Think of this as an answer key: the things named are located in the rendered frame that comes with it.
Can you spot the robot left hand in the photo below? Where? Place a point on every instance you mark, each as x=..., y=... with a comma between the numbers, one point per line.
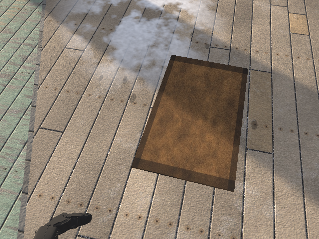
x=62, y=223

